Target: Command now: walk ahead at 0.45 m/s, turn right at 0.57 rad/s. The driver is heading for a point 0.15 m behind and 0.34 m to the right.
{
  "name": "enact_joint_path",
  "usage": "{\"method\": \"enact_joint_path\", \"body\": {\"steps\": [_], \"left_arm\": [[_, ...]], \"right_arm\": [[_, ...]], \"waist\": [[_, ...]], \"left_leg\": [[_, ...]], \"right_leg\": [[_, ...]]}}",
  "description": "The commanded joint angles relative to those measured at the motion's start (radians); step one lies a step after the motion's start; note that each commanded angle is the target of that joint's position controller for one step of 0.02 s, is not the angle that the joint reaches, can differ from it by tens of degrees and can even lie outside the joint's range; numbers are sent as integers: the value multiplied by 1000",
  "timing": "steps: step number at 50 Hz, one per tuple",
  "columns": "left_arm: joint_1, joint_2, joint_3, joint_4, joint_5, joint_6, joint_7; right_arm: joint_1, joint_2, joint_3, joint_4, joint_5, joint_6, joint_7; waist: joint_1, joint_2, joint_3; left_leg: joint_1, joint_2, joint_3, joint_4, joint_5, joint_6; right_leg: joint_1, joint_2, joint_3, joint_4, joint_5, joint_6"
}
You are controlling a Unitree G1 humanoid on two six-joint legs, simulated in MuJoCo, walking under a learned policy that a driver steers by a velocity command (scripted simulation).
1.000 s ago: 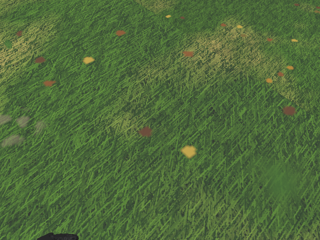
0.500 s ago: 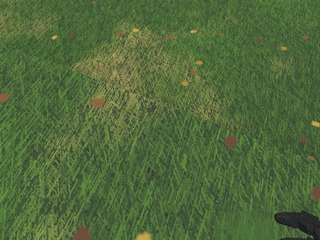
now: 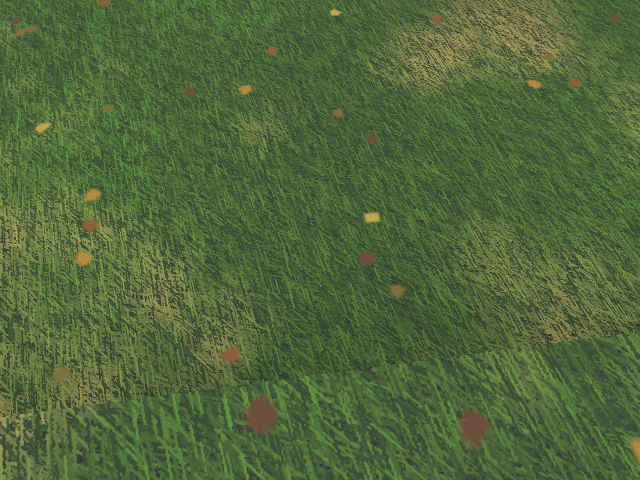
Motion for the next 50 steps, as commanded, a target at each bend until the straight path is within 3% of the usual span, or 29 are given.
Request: {"method": "enact_joint_path", "body": {"steps": [1, 2, 4, 6, 8, 11, 14, 15, 16, 17, 18, 19, 20, 21, 23, 25, 27, 30, 32, 33, 34, 35, 36, 37, 39, 42, 46, 48, 50], "left_arm": [[124, 103, 32, -44, 5, -30, 37], [124, 84, 22, -35, 0, -37, 33], [143, 108, 27, -19, 8, -53, 23], [137, 99, 24, -8, -3, -53, 9], [140, 66, 13, -3, -16, -48, 6], [197, 33, 0, 19, -17, -39, 4], [187, 34, 0, 15, -6, -16, 14], [160, 51, 3, 5, -11, -9, 18], [205, 56, 13, -10, -14, -6, 21], [311, 30, 12, 14, -23, 16, 19], [323, 62, 19, 36, 7, 41, 21], [251, 61, 19, 31, 10, 54, 19], [179, 51, 21, 5, 7, 59, 17], [135, 46, 22, -15, 6, 65, 12], [116, 35, 24, -29, 4, 76, 3], [96, 15, 19, -51, 0, 81, -3], [79, -6, 14, -76, -6, 80, -14], [94, 12, 21, -102, -9, 73, -27], [146, 16, 26, -95, -17, 68, -35], [177, 27, 35, -80, -12, 64, -38], [182, 87, 49, -95, 11, 55, -34], [167, 213, 81, -141, 9, 53, -14], [170, 201, 85, -126, 27, 45, 12], [134, 154, 70, -115, 23, 43, 22], [57, 110, 56, -135, 13, 42, 16], [102, 115, 60, -127, -7, 35, 6], [165, 127, 70, -117, -2, 27, 0], [186, 135, 75, -119, 12, 24, -16], [128, 137, 75, -143, 19, 23, -36]], "right_arm": [[86, -140, -27, -83, -31, 30, -7], [106, -136, -30, -75, -34, 56, -6], [72, -108, -23, -88, -26, 75, -7], [41, -80, -13, -95, -9, 74, -13], [5, -66, -7, -94, -9, 74, -20], [-39, -60, -7, -92, -1, 66, -30], [14, -77, -13, -64, -7, 41, -15], [86, -85, -15, -40, -9, 25, -8], [143, -147, -25, -35, -9, 9, -2], [134, -141, -19, -38, -2, 16, 6], [77, -111, -7, -56, 5, 29, 7], [4, -69, 7, -70, -3, 32, 1], [-59, -66, 8, -86, -17, 34, -7], [-93, -91, -2, -100, -25, 35, -16], [-75, -138, -29, -105, -33, 44, -22], [-68, -134, -37, -113, -24, 43, -22], [-82, -133, -45, -127, -28, 53, -18], [-99, -149, -60, -147, -27, 78, -14], [-134, -167, -73, -159, -13, 94, -15], [-116, -164, -80, -155, -9, 107, -16], [-102, -120, -77, -165, 2, 121, -8], [-215, -108, -62, -242, 21, 127, -22], [-263, -109, -56, -246, 20, 120, -33], [-231, -108, -55, -238, 22, 117, -30], [-214, -139, -67, -210, -7, 106, -19], [-183, -126, -59, -186, -27, 112, -6], [-260, -101, -34, -205, -20, 112, -9], [-258, -116, -28, -204, -27, 104, -5], [-301, -118, -22, -228, -17, 93, -3]], "waist": [[-4, 121, -183], [-25, 114, -178], [-32, 88, -198], [-28, 50, -233], [-4, 4, -219], [36, -29, -173], [17, -41, -131], [-23, -6, -133], [-8, 106, -203], [2, 295, -349], [31, 231, -350], [46, 161, -249], [62, 110, -196], [69, 106, -176], [60, 120, -189], [57, 111, -205], [50, 143, -208], [46, 202, -223], [73, 168, -226], [80, 87, -196], [77, -164, -103], [110, -252, -33], [112, -203, -31], [63, -182, -45], [22, -97, -89], [26, -12, -199], [76, -71, -201], [99, -90, -242], [104, -102, -200]], "left_leg": [[-272, 45, -37, -79, -28, -1], [-197, 51, -33, -163, -28, -8], [-158, 25, 5, -308, 50, 7], [-108, -7, 30, -459, 226, 44], [-74, -41, 53, -597, 347, 73], [-60, -70, 58, -718, 399, 94], [15, -80, 41, -875, 329, 152], [136, -65, 21, -990, 534, 176], [269, 91, -144, -999, 974, 255], [352, 307, -422, -1077, 1059, 436], [261, 294, -513, -1154, 729, 443], [168, 254, -469, -1201, 471, 412], [96, 227, -392, -1226, 338, 379], [42, 198, -307, -1246, 267, 348], [33, 148, -176, -1250, 229, 315], [40, 147, -111, -1246, 216, 303], [32, 151, -52, -1232, 171, 289], [34, 182, -8, -1205, 119, 262], [-29, 189, 36, -1154, 33, 196], [-115, 162, 87, -1050, -52, 136], [-265, 49, 190, -771, -151, 46], [-441, -93, 95, -622, -246, 2], [-417, -76, -25, -479, -211, 9], [-404, -65, -57, -413, -110, 12], [-397, -79, -40, -344, 48, 21], [-366, -108, -42, -316, 75, 19], [-358, -127, -50, -514, 67, 35], [-299, -144, -65, -604, 14, 41], [-242, -164, -68, -702, -2, 40]], "right_leg": [[327, -362, 408, -273, 899, -148], [230, -333, 364, -288, 894, -127], [181, -272, 298, -271, 984, -103], [188, -216, 220, -241, 1013, -31], [195, -186, 186, -224, 940, 24], [230, -213, 202, -190, 836, 42], [216, -259, 255, -103, 761, 47], [165, -217, 235, -27, 653, 79], [111, -94, 191, 169, 318, 135], [54, 16, 157, 404, -374, 169], [46, -21, 237, 458, -458, 156], [21, -58, 246, 456, -411, 165], [14, -78, 228, 442, -366, 171], [32, -92, 197, 417, -325, 177], [48, -84, 114, 386, -284, 185], [60, -102, 89, 342, -270, 180], [84, -117, 61, 274, -272, 169], [139, -143, 43, 156, -278, 149], [259, -138, 24, -16, -160, 112], [328, -137, 99, -144, -122, 89], [288, -301, 457, -399, -204, 40], [191, -471, 776, -505, 33, -61], [164, -466, 752, -488, 62, -126], [162, -405, 647, -451, 9, -120], [203, -300, 514, -370, 146, -72], [308, -273, 499, -308, 386, -60], [392, -251, 576, -310, 299, -66], [397, -234, 666, -392, -149, -92], [336, -224, 729, -413, -298, -97]]}}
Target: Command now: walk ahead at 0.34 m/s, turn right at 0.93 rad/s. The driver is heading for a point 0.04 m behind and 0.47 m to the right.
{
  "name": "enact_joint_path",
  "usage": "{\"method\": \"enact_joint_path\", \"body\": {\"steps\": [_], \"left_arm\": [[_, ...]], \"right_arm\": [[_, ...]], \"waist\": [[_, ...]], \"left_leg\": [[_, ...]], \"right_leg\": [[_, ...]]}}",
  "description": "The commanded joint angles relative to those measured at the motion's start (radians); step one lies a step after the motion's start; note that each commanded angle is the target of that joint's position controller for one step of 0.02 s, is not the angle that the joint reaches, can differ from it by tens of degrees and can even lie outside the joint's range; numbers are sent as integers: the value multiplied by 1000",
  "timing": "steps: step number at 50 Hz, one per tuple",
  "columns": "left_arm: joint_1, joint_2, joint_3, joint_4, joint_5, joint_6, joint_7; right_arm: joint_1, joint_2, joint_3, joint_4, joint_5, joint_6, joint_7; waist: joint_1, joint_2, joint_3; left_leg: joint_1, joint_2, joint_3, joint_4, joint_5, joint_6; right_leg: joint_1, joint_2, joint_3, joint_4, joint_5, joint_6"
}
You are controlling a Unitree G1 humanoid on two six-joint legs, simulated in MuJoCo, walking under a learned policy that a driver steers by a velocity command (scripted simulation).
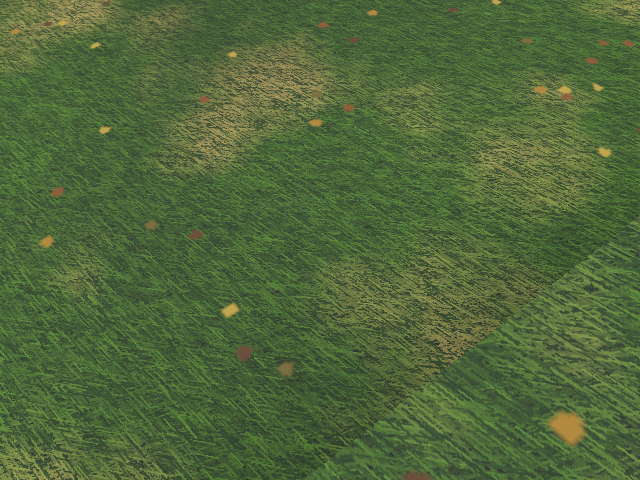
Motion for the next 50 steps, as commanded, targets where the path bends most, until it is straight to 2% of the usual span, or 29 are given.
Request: {"method": "enact_joint_path", "body": {"steps": [1, 3, 5, 6, 7, 8, 10, 12, 18, 23, 25, 26, 28, 29, 30, 31, 32, 33, 34, 35, 37, 38, 42, 43, 45, 47, 48, 49, 50], "left_arm": [[-57, 149, 43, -93, 7, -17, -21], [-133, 144, 41, -113, -8, -19, -31], [-196, 115, 35, -122, -27, -22, -23], [-125, 53, 23, -104, -41, -31, -13], [-159, 31, 7, -157, -30, -46, -7], [-254, 87, 11, -175, 2, -53, -9], [-234, 129, 24, -154, 4, -39, -33], [-188, 123, 17, -120, 8, -24, -53], [-293, 88, -11, -112, -5, -23, -71], [-420, 83, -23, -116, -9, -30, -106], [-465, 86, -26, -125, -6, -33, -107], [-446, 80, -29, -117, -6, -34, -104], [-342, 109, -14, -82, -10, -38, -77], [-174, 138, 3, -36, -18, -48, -66], [82, 179, 32, 51, -14, -58, -51], [122, 294, 70, 68, 0, -43, -33], [68, 364, 86, 32, -19, -29, -33], [51, 330, 76, 30, -6, -20, -26], [53, 310, 71, 59, -7, -24, -14], [49, 286, 63, 71, -4, -37, -8], [-52, 222, 35, 51, -6, -66, -1], [-65, 203, 25, 43, -11, -78, -3], [-74, 191, 21, 32, 7, -109, 0], [-75, 194, 24, 33, 4, -115, 1], [-39, 204, 30, 56, -5, -112, 7], [-17, 235, 41, 79, -16, -94, 10], [-33, 251, 43, 80, -22, -92, 12], [-84, 261, 42, 71, -34, -95, 9], [-129, 216, 30, 47, -40, -107, 3]], "right_arm": [[-125, -66, -4, -120, 11, -33, -3], [-60, -62, -1, -110, 21, -46, -3], [129, -77, -17, -50, 30, -57, -11], [187, -145, -36, -41, 15, -72, -17], [165, -236, -46, -68, -17, -79, -18], [116, -223, -50, -67, -20, -85, -19], [23, -131, -13, -96, -10, -94, -6], [46, -109, 1, -83, -5, -108, 5], [202, -140, -21, -9, -11, -147, 27], [279, -177, -49, 38, -11, -149, 27], [320, -187, -59, 71, -14, -150, 20], [309, -194, -62, 82, -11, -147, 17], [319, -238, -72, 109, -7, -129, 14], [302, -263, -76, 109, -3, -117, 19], [254, -266, -73, 90, 4, -109, 24], [274, -166, -48, 51, 6, -120, 46], [165, -133, -38, -37, 3, -141, 53], [12, -162, -34, -84, 1, -161, 55], [29, -146, -24, -85, 3, -177, 56], [81, -145, -21, -61, -8, -184, 59], [145, -157, -19, -29, -46, -150, 60], [160, -155, -20, -27, -48, -132, 63], [52, -109, 5, -65, -32, -117, 60], [17, -96, 10, -76, -22, -123, 63], [-20, -87, 15, -99, -5, -140, 64], [23, -104, 8, -94, -2, -154, 54], [84, -124, -1, -86, -3, -158, 45], [205, -141, -12, -62, -1, -166, 35], [366, -182, -28, -27, -4, -170, 19]], "waist": [[11, -161, -50], [-28, -161, -35], [-125, -101, 1], [-120, 97, -44], [-102, 171, -42], [-88, 75, 25], [-29, 42, 32], [-23, 92, 19], [-74, 53, 80], [-128, 91, 144], [-142, 75, 184], [-119, 66, 175], [-52, 77, 70], [29, 96, -22], [152, 53, -142], [114, -158, -212], [75, -219, -280], [106, -84, -179], [71, -73, -111], [26, -11, -69], [-52, -41, 5], [-70, -57, 20], [-65, -83, 123], [-53, -95, 147], [-29, -81, 137], [-29, -60, 77], [-62, -47, 27], [-142, -28, -34], [-218, 0, -136]], "left_leg": [[-24, -30, -7, -147, -33, 2], [192, -50, 0, -282, -9, 23], [589, -15, 29, -532, 118, 58], [745, 199, -177, -574, -66, 84], [710, 444, -511, -619, -219, 143], [571, 459, -565, -657, -256, 165], [477, 352, -363, -640, -158, 136], [434, 280, -181, -645, -45, 129], [445, 297, 36, -657, 150, 125], [551, 309, 203, -730, 233, 120], [614, 322, 262, -741, 352, 128], [622, 312, 318, -703, 566, 119], [668, 323, 361, -525, 1210, 120], [629, 331, 360, -325, 1378, 123], [447, 314, 361, -27, 1274, 99], [0, 196, 347, 309, 493, 20], [-228, 0, 185, 558, -96, -34], [-319, 53, 53, 563, -24, -26], [-308, 93, 54, 532, -11, -16], [-249, 145, 38, 431, -20, 1], [-135, 166, 38, 346, -71, -6], [-100, 168, 45, 297, -97, -15], [10, 157, 80, 41, 103, -31], [49, 134, 91, -44, 173, -28], [120, 79, 91, -169, 275, -3], [206, -3, 95, -264, 268, 26], [278, -33, 86, -328, 274, 38], [418, -30, 78, -438, 373, 54], [658, 60, 31, -451, 443, 75]], "right_leg": [[124, -224, 413, -188, -322, -162], [-31, -181, 397, -167, -301, -121], [-318, -78, 308, -69, -382, -13], [-461, 14, 144, 264, -476, 37], [-623, 65, 23, 491, -383, 56], [-684, -37, 29, 600, -186, 68], [-647, -63, 9, 693, -51, 91], [-606, -90, -64, 774, 29, 112], [-659, -178, -133, 785, 181, 112], [-578, -250, -265, 496, 87, 62], [-526, -250, -326, 387, -13, 19], [-435, -226, -363, 313, -63, -11], [-209, -107, -460, 269, -150, -70], [-14, -55, -461, 255, -147, -98], [331, -26, -393, 155, -92, -135], [682, -219, -1, 85, -387, -210], [740, -373, 477, -106, -451, -308], [666, -364, 414, -141, -304, -271], [560, -370, 352, -161, -240, -272], [442, -338, 284, -174, -231, -248], [211, -263, 181, -193, -179, -231], [131, -245, 163, -209, -168, -234], [-128, -189, 145, -275, -155, -217], [-142, -181, 138, -281, -18, -199], [-71, -179, 120, -189, 370, -160], [45, -170, 131, -36, 659, -108], [95, -153, 139, 77, 760, -75], [88, -126, 138, 250, 754, -40], [-21, -79, 98, 486, 558, -2]]}}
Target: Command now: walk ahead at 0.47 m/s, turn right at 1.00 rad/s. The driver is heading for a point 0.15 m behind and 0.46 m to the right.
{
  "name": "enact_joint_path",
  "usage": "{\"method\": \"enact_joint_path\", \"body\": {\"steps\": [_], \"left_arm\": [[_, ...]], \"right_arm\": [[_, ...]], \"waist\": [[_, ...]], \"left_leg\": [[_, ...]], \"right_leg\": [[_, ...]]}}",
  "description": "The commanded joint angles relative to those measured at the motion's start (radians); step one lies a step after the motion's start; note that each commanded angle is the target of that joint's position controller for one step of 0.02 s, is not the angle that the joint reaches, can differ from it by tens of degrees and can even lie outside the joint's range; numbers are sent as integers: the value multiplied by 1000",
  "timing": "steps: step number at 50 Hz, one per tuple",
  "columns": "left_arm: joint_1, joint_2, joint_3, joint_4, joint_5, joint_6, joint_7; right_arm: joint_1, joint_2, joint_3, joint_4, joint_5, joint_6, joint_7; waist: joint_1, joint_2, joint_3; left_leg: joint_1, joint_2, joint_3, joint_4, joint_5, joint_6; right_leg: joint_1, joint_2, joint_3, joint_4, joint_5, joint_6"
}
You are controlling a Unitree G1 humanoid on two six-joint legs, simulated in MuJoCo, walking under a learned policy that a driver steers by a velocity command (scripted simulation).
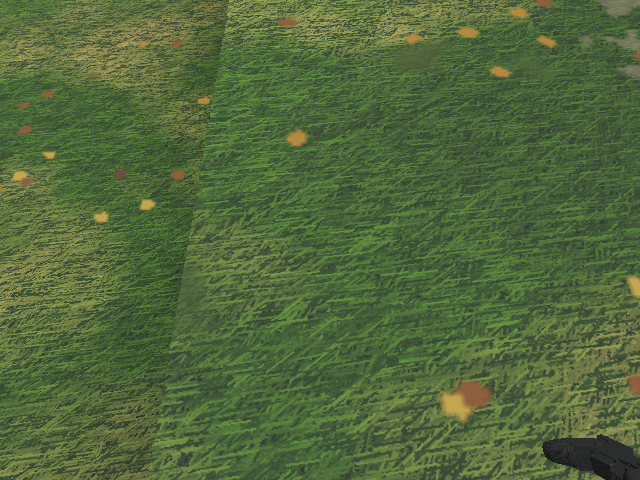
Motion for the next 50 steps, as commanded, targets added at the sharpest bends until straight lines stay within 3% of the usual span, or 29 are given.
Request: {"method": "enact_joint_path", "body": {"steps": [1, 2, 3, 4, 5, 7, 9, 11, 13, 15, 18, 20, 21, 22, 23, 24, 25, 26, 28, 30, 33, 38, 42, 45, 47, 48, 49, 50], "left_arm": [[-149, 10, 2, -152, -23, -32, 5], [-69, 101, 18, -169, -7, -29, 4], [-99, 127, 25, -142, 20, -11, 2], [-159, 119, 24, -144, 28, 2, -2], [-171, 100, 24, -143, 30, 11, -10], [-193, 80, 28, -160, 42, 46, -29], [-233, 55, 24, -196, 45, 65, -39], [-284, 35, 18, -230, 45, 72, -44], [-312, 1, -2, -244, 40, 65, -60], [-324, -29, -15, -249, 22, 58, -74], [-334, -11, -6, -266, 19, 64, -69], [-212, 20, 16, -238, 35, 51, -51], [-34, 56, 37, -184, 56, 34, -28], [-45, 195, 72, -211, 36, 34, -6], [-51, 278, 96, -269, -12, 47, 3], [-55, 244, 93, -272, -17, 52, 7], [-118, 193, 80, -274, -3, 56, 13], [-175, 140, 68, -269, 5, 59, 14], [-220, 79, 48, -267, 5, 55, 19], [-184, 85, 49, -244, 18, 45, 15], [-142, 112, 59, -224, 16, 48, 10], [-98, 122, 62, -200, 21, 57, 11], [-80, 140, 64, -177, 29, 57, 10], [-100, 137, 62, -168, 31, 62, 2], [-132, 138, 61, -167, 26, 64, 1], [-145, 131, 58, -163, 18, 60, 5], [-110, 92, 49, -155, 8, 55, 7], [-90, 41, 37, -180, -10, 52, 11]], "right_arm": [[455, -236, -84, 25, -16, -11, -41], [402, -298, -111, 13, -23, 9, -40], [312, -195, -94, -13, -14, 25, -43], [270, -115, -72, -17, -9, 27, -33], [249, -89, -65, -12, -14, 26, -27], [257, -105, -74, 15, 1, 18, -27], [273, -117, -82, 40, 11, 7, -16], [237, -123, -87, 57, 9, 0, -15], [197, -119, -87, 66, 7, 17, -20], [157, -132, -94, 69, 2, 21, -14], [173, -173, -115, 85, 18, 42, -11], [183, -187, -125, 90, 37, 70, -6], [179, -194, -126, 86, 38, 80, 0], [248, -100, -105, 49, 17, 91, 17], [246, -120, -103, -13, 8, 110, 19], [220, -124, -102, -8, 8, 108, 14], [180, -125, -100, -4, 17, 96, 6], [159, -114, -97, 10, 16, 92, -2], [175, -115, -99, 27, -3, 110, -9], [145, -96, -92, 19, -5, 124, -19], [84, -80, -80, 1, -4, 127, -23], [3, -77, -66, -17, 6, 123, -28], [-49, -91, -60, -35, 21, 108, -44], [-24, -91, -52, -32, 36, 92, -45], [7, -107, -56, -25, 42, 81, -54], [38, -109, -58, -24, 35, 75, -62], [40, -143, -68, -24, 32, 66, -70], [19, -238, -85, -59, 23, 70, -73]], "waist": [[-245, 249, -331], [-166, 322, -490], [-163, 188, -370], [-166, 107, -217], [-145, 85, -164], [-132, 119, -78], [-122, 124, -83], [-100, 127, -72], [-93, 127, -64], [-79, 125, -73], [-80, 131, -54], [-32, 100, -107], [54, 17, -189], [-19, -236, -180], [-7, -261, -321], [-7, -169, -305], [-28, -131, -203], [-69, -98, -125], [-106, -106, -117], [-101, -59, -151], [-80, -3, -162], [-47, -48, -137], [-20, -89, -114], [-25, -107, -116], [-50, -116, -96], [-75, -104, -91], [-63, 8, -132], [-58, 225, -170]], "left_leg": [[858, 366, -293, -65, 473, 96], [866, 485, -603, -68, 502, 224], [744, 447, -499, -73, 398, 239], [617, 387, -363, -88, 370, 210], [559, 345, -260, -102, 347, 179], [424, 316, -107, -167, 386, 157], [414, 334, -41, -183, 472, 169], [400, 343, 33, -215, 442, 165], [382, 321, 142, -209, 411, 142], [314, 276, 255, -191, 362, 100], [325, 289, 307, -137, 335, 59], [349, 298, 332, 90, 375, 43], [219, 267, 341, 357, 319, 3], [-70, 156, 340, 656, -550, -52], [-252, 20, 144, 845, -676, -100], [-270, 59, 46, 843, -613, -97], [-244, 68, 35, 801, -521, -89], [-200, 86, 34, 728, -444, -85], [-90, 76, 34, 653, -379, -78], [-63, 49, 21, 618, -353, -63], [-97, 16, -10, 529, -331, -51], [-125, -43, -51, 382, -280, -21], [-73, -89, -71, 261, -282, 2], [57, -122, -73, 142, -293, 25], [208, -122, -77, -18, -266, 27], [318, -95, -83, -153, -192, 31], [487, 37, -174, -238, -150, 60], [586, 323, -452, -301, -137, 173]], "right_leg": [[-518, 9, -74, 676, -118, 64], [-592, -30, -94, 864, -88, 79], [-628, -118, -103, 895, 17, 94], [-673, -151, -139, 893, 83, 109], [-691, -182, -150, 870, 115, 122], [-674, -218, -170, 822, 109, 152], [-689, -232, -183, 778, 117, 159], [-705, -268, -182, 652, 183, 150], [-649, -293, -220, 474, 287, 140], [-485, -277, -292, 293, 350, 122], [-381, -243, -379, 167, 283, 98], [-248, -189, -384, 47, 234, 63], [-21, -166, -306, -44, 290, 18], [101, -388, 34, -82, 716, -18], [176, -527, 455, -187, 826, -208], [132, -542, 454, -262, 700, -216], [11, -490, 352, -266, 601, -207], [-97, -416, 245, -265, 556, -159], [-217, -331, 154, -269, 605, -100], [-226, -311, 160, -253, 708, -100], [-201, -305, 230, -248, 682, -101], [-154, -273, 340, -255, 494, -73], [-126, -252, 406, -235, 552, -40], [-140, -218, 422, -203, 644, -18], [-209, -185, 452, -217, 528, 27], [-270, -154, 441, -182, 418, 61], [-377, -96, 363, -80, 80, 106], [-543, 37, 115, 186, -139, 163]]}}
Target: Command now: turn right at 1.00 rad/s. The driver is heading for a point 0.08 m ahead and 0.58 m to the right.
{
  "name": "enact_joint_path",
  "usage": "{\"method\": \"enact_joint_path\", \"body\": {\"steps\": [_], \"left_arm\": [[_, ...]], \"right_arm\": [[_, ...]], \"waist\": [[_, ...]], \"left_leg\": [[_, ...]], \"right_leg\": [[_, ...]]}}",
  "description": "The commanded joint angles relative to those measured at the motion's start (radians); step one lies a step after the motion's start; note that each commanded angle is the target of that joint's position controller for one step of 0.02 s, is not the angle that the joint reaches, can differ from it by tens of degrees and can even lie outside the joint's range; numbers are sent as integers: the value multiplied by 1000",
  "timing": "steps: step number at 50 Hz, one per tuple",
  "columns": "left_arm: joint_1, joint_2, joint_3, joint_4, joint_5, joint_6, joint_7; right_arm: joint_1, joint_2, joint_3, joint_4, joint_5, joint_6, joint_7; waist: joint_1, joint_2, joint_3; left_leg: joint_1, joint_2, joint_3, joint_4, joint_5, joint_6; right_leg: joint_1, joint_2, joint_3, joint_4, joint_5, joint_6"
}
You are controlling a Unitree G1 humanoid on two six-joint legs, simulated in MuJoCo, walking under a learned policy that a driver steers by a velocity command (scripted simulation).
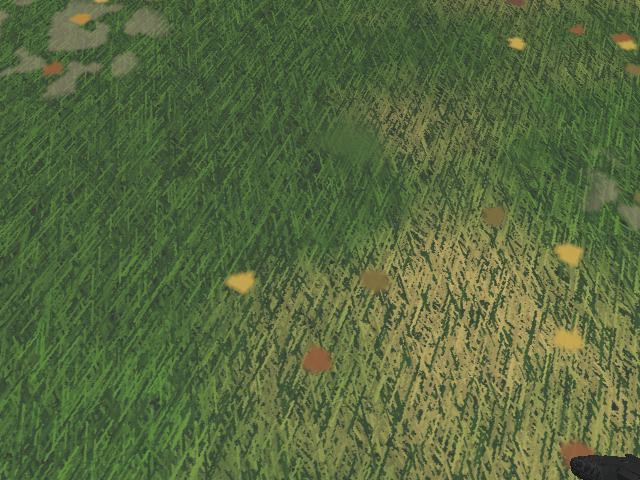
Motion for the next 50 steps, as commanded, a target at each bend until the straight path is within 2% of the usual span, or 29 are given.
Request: {"method": "enact_joint_path", "body": {"steps": [1, 2, 3, 4, 6, 9, 13, 18, 20, 24, 26, 27, 28, 29, 30, 31, 32, 33, 34, 35, 36, 37, 38, 39, 42, 44, 46, 48, 50], "left_arm": [[-8, 144, 31, -76, 30, -19, 8], [-32, 167, 36, -80, 50, -21, -3], [-23, 152, 31, -76, 55, -18, -19], [-9, 142, 27, -68, 55, -14, -42], [-11, 127, 16, -70, 44, -8, -80], [-115, 96, -4, -106, 34, -8, -107], [-182, 70, -18, -125, 31, -14, -110], [-283, 55, -23, -150, 32, -20, -119], [-324, 43, -31, -170, 32, -23, -126], [-402, 4, -58, -194, 32, -42, -140], [-403, -8, -72, -191, 36, -39, -133], [-361, -7, -73, -178, 41, -39, -122], [-280, 13, -63, -154, 45, -41, -105], [-115, 38, -45, -110, 47, -47, -87], [123, 82, -14, -29, 51, -58, -70], [160, 191, 17, -20, 61, -60, -47], [189, 286, 38, -57, 31, -58, -25], [186, 264, 31, -41, 36, -62, -18], [190, 225, 24, 3, 36, -70, -11], [140, 175, 12, 15, 39, -81, -1], [78, 125, -6, 14, 28, -90, 0], [52, 87, -20, 14, 21, -102, -2], [64, 43, -34, 33, 6, -114, -4], [77, 27, -40, 44, -5, -123, -7], [147, 32, -38, 88, -2, -143, -23], [162, 16, -46, 106, -5, -154, -27], [203, 25, -50, 140, -16, -165, -18], [236, 63, -47, 180, -22, -165, -4], [242, 123, -34, 200, -11, -156, 12]], "right_arm": [[44, -200, -58, -93, -17, -10, -14], [78, -142, -48, -80, -17, -5, -9], [40, -124, -44, -83, -17, -4, 0], [16, -133, -47, -94, -14, -6, 5], [59, -138, -49, -86, -11, -22, 16], [173, -165, -69, -49, -17, -65, 34], [270, -180, -84, -3, -19, -101, 43], [351, -166, -87, 57, -22, -110, 36], [388, -155, -88, 90, -30, -113, 32], [438, -142, -84, 151, -45, -112, 24], [443, -153, -82, 188, -38, -98, 28], [426, -165, -81, 199, -32, -93, 29], [432, -191, -83, 213, -24, -89, 32], [415, -218, -82, 220, -12, -84, 36], [383, -229, -77, 204, -7, -82, 38], [404, -128, -52, 137, -1, -89, 58], [320, -116, -54, 61, -10, -103, 73], [170, -153, -64, 25, -12, -105, 70], [152, -127, -56, 23, -6, -108, 70], [206, -108, -49, 54, -10, -105, 71], [271, -90, -44, 83, -23, -90, 76], [327, -68, -38, 103, -32, -74, 84], [329, -54, -37, 118, -32, -60, 90], [311, -47, -37, 119, -33, -50, 96], [86, -39, -30, 55, -23, -47, 96], [-8, -30, -19, 32, -19, -58, 99], [-70, -6, -5, 14, -22, -69, 107], [-83, -3, 0, 18, -27, -81, 101], [29, -60, -17, 54, -36, -88, 79]], "waist": [[-68, 160, -151], [-56, 113, -152], [-33, 119, -111], [-30, 153, -103], [-47, 176, -88], [-94, 122, -50], [-119, 112, -20], [-148, 129, 44], [-158, 134, 68], [-164, 88, 133], [-148, 88, 126], [-115, 96, 101], [-72, 108, 34], [18, 113, -59], [142, 86, -186], [115, -126, -318], [91, -173, -435], [108, -37, -309], [68, -4, -171], [6, 12, -100], [-55, 8, -81], [-95, -45, -83], [-109, -56, -64], [-113, -69, -47], [-74, -38, 71], [-62, -9, 94], [-53, 9, 103], [-56, 13, 75], [-109, -36, -34]], "left_leg": [[273, 510, -453, -263, 107, 237], [243, 476, -383, -281, -96, 232], [206, 395, -269, -289, -277, 170], [199, 332, -197, -305, -365, 125], [234, 303, -120, -340, -431, 101], [297, 332, -73, -370, -448, 89], [346, 372, -6, -392, -452, 84], [382, 424, 119, -415, -393, 90], [408, 439, 178, -432, -362, 88], [385, 438, 307, -486, -220, 83], [420, 435, 370, -441, 60, 84], [402, 425, 416, -377, 324, 80], [390, 432, 431, -245, 675, 90], [332, 442, 442, -21, 955, 97], [171, 395, 467, 292, 907, 76], [-251, 298, 423, 674, 120, 29], [-418, 181, 230, 946, -338, -2], [-537, 197, 113, 982, -223, 5], [-561, 213, 128, 931, -141, 6], [-505, 249, 121, 855, -103, 3], [-413, 272, 106, 801, -78, -1], [-338, 285, 96, 772, -66, -11], [-326, 292, 97, 760, -80, -14], [-335, 284, 106, 730, -83, -20], [-438, 258, 157, 570, 40, -22], [-396, 224, 187, 391, 166, -10], [-277, 182, 216, 218, 297, 20], [-158, 108, 231, 113, 367, 47], [17, 22, 211, 78, 299, 60]], "right_leg": [[-280, -62, -177, 474, -326, 96], [-283, -140, -211, 557, -217, 93], [-308, -177, -233, 581, -126, 82], [-332, -186, -265, 643, -71, 76], [-412, -228, -336, 741, -34, 74], [-517, -289, -360, 751, 37, 72], [-601, -336, -353, 729, 96, 66], [-674, -382, -365, 616, 139, 60], [-673, -400, -390, 544, 134, 37], [-549, -393, -453, 322, 85, -44], [-460, -367, -494, 218, -10, -75], [-338, -327, -532, 159, -67, -100], [-175, -252, -579, 144, -121, -121], [58, -188, -591, 112, -100, -140], [395, -166, -532, 10, -30, -156], [761, -434, -112, -67, -392, -170], [777, -622, 373, -255, -610, -179], [699, -600, 303, -308, -379, -149], [579, -579, 149, -300, -134, -169], [452, -527, 8, -289, -21, -156], [332, -474, -81, -315, 41, -139], [245, -453, -121, -337, 78, -141], [215, -425, -160, -347, 159, -140], [177, -415, -179, -377, 176, -151], [143, -385, -237, -491, 326, -156], [144, -352, -300, -514, 454, -144], [156, -372, -313, -546, 687, -126], [239, -389, -306, -501, 963, -101], [346, -403, -265, -312, 1239, -63]]}}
